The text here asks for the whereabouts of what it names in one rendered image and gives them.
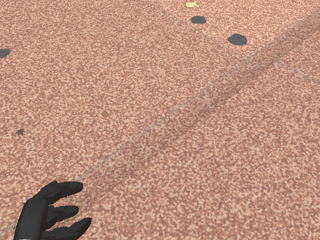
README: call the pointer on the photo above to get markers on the left robot hand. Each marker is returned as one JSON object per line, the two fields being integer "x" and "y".
{"x": 37, "y": 216}

